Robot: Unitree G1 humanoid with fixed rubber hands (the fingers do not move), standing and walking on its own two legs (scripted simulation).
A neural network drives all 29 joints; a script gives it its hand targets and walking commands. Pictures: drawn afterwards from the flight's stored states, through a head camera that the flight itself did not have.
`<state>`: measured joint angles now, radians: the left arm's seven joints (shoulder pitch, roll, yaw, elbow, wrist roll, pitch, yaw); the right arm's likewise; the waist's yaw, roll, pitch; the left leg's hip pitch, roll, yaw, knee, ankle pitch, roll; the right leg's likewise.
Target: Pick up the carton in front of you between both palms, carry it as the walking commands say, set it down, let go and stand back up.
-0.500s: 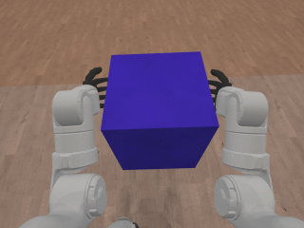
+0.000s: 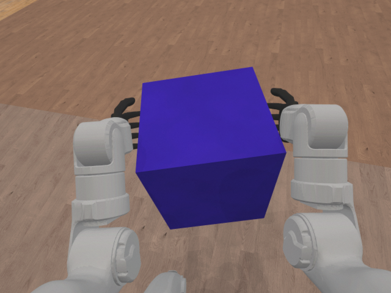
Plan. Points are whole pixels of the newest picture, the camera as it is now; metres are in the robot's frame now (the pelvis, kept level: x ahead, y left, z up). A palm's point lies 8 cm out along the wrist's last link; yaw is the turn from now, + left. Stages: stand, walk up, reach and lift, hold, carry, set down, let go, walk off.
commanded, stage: carry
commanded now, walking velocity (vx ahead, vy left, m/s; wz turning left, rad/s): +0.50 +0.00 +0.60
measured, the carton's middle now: (207, 155) +0.37 +0.00 +0.09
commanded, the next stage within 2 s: none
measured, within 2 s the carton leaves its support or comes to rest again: neither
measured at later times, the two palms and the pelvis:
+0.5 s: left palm (122, 47) +0.66 +0.23 +0.18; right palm (236, 36) +0.69 -0.07 +0.18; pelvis +0.30 +0.04 +0.02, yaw +9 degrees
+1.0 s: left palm out of the picture +0.94 +0.32 +0.23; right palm out of the picture +1.01 +0.03 +0.23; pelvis +0.61 +0.08 +0.05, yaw +11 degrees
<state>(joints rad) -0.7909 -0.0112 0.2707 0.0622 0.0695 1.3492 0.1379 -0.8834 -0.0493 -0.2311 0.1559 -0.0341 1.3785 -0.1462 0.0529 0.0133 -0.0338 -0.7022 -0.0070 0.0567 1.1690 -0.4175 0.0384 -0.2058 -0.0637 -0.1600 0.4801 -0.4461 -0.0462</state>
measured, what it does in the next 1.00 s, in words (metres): climbs: left foot, then right foot 0.03 m higher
